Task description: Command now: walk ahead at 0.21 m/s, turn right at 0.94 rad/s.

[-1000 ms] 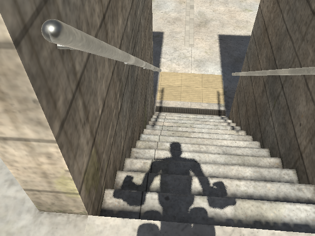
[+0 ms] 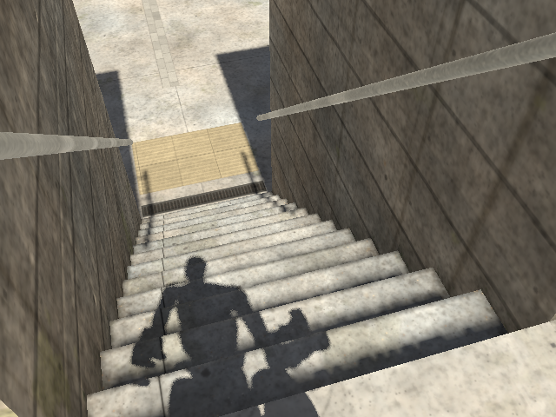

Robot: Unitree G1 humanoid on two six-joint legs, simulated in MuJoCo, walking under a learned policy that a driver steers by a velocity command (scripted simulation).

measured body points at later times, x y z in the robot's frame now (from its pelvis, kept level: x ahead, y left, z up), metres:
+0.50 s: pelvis +0.15 -0.14 -0.02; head +0.17 -0.16 +0.42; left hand +0.36 +0.08 -0.12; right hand +0.04 -0.38 -0.17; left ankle +0.05 +0.06 -0.65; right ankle +0.17 -0.22 -0.75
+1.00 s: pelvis +0.42 -0.18 -0.06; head +0.44 -0.18 +0.39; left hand +0.56 +0.09 -0.15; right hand +0.51 -0.46 -0.18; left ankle +0.41 -0.16 -0.75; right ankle +0.41 -0.36 -0.63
